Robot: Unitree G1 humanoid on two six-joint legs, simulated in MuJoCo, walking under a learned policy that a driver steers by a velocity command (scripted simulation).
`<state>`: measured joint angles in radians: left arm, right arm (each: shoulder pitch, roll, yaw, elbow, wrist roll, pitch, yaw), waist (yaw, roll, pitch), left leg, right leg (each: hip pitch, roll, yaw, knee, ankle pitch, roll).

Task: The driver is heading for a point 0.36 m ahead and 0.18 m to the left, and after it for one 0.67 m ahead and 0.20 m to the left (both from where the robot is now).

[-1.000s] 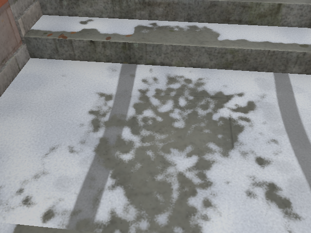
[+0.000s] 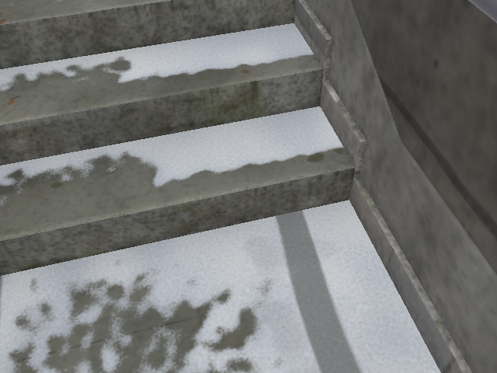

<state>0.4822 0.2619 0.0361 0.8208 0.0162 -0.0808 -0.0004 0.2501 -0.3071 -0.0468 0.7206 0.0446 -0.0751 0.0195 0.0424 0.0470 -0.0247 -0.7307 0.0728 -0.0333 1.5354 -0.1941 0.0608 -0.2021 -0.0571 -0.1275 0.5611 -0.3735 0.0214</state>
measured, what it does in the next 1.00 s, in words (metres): walks ahead, turning left: left foot, then right foot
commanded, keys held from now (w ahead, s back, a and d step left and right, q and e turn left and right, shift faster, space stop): w+q+shift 0.52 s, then shift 0.48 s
